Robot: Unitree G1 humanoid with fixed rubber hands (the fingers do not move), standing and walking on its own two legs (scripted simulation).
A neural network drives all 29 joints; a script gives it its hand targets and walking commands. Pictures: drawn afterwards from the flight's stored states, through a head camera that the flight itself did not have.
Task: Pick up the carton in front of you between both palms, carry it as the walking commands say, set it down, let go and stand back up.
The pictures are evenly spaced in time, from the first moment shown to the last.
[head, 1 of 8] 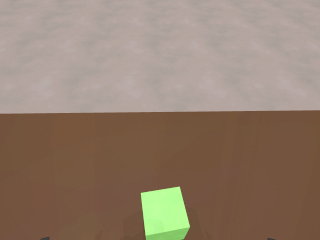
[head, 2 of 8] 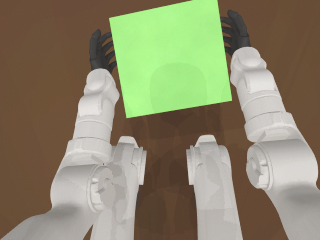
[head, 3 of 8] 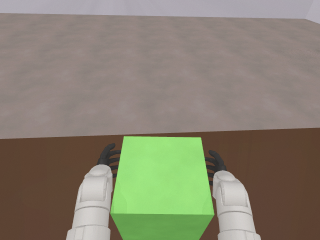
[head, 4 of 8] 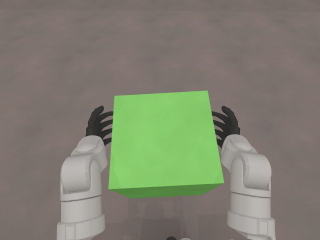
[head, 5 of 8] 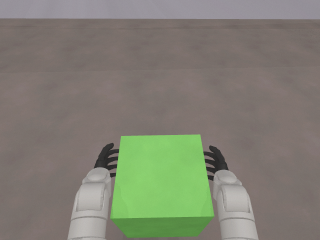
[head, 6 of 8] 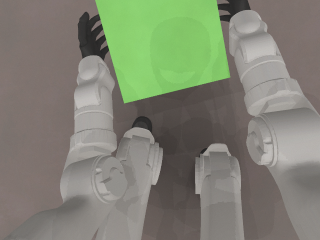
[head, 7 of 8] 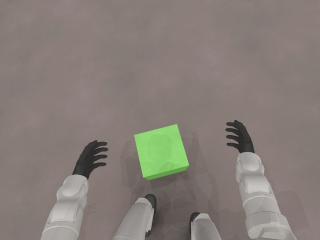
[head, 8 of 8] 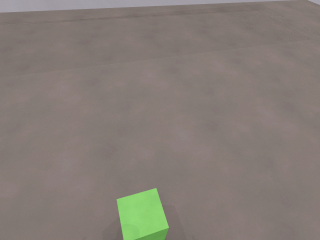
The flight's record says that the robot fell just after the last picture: no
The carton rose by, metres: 0.68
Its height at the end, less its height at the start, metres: -0.06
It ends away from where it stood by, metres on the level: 2.72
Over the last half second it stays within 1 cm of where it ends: yes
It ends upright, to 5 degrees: yes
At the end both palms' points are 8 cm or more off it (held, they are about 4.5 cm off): yes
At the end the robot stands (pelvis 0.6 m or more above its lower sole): yes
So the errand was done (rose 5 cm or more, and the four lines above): yes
